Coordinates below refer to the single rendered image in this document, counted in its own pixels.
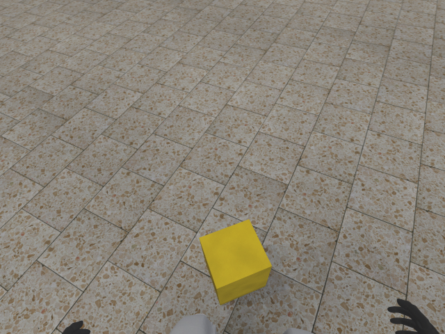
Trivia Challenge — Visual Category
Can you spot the left robot thigh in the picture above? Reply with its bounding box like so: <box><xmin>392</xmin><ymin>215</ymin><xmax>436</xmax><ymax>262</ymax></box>
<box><xmin>169</xmin><ymin>315</ymin><xmax>216</xmax><ymax>334</ymax></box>

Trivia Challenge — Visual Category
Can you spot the right robot hand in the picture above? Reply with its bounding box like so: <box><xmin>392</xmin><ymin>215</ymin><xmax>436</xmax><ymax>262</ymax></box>
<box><xmin>387</xmin><ymin>299</ymin><xmax>439</xmax><ymax>334</ymax></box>

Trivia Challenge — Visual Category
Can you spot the carton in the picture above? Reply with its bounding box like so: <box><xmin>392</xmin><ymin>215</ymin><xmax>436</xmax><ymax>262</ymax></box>
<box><xmin>199</xmin><ymin>219</ymin><xmax>272</xmax><ymax>305</ymax></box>

